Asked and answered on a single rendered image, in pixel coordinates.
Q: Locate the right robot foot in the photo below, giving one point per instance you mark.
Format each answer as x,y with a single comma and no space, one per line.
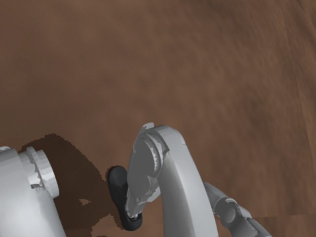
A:
117,183

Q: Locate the right robot hand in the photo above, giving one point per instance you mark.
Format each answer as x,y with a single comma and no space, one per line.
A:
214,195

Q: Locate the right robot arm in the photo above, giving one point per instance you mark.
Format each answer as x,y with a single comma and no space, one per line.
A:
238,220

